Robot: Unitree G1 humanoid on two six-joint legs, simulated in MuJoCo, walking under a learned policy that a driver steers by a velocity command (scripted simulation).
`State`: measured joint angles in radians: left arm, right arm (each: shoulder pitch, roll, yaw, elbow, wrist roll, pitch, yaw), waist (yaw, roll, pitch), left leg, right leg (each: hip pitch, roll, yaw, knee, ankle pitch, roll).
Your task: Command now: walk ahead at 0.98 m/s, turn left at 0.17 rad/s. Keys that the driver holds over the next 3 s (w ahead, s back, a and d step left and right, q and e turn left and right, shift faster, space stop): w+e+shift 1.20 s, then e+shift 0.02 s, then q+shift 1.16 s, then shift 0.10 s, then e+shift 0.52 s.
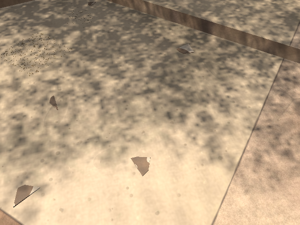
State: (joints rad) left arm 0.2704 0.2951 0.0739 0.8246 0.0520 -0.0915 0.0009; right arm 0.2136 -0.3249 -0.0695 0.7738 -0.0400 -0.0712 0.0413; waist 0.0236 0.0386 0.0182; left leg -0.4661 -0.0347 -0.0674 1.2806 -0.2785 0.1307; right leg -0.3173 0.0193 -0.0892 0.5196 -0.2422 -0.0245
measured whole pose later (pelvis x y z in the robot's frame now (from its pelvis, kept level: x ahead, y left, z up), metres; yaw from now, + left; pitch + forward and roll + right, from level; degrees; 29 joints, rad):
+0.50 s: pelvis +0.44 +0.01 +0.01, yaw -18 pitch +2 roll +2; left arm 0.17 0.34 0.08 0.74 0.02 -0.01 -0.06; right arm 0.42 -0.31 -0.06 0.87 -0.02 -0.12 0.01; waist -0.04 -0.05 0.00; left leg -0.04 0.00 0.19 0.34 -0.32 0.00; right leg -0.75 -0.08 -0.03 1.20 -0.15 -0.09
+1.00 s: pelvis +0.85 -0.19 +0.00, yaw -45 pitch +2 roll +0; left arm 0.47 0.30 0.07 0.82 0.00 -0.06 -0.02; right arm 0.00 -0.25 0.02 0.58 -0.05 -0.06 0.02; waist 0.10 0.00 0.04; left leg -0.75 0.13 -0.09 0.79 -0.05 -0.06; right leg -0.01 0.21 0.17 0.34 -0.32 -0.18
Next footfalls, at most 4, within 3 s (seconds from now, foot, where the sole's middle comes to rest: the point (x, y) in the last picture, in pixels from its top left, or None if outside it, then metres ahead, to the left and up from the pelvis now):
0.26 left None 0.43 0.13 -0.77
0.70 right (193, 162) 0.78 -0.16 -0.77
1.12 left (213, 97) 1.21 -0.31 -0.77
1.50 right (275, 104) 1.16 -0.66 -0.77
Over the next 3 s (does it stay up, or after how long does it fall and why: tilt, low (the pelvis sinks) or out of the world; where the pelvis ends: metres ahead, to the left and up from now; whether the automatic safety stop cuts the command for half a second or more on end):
stays up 1.22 -0.53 0.01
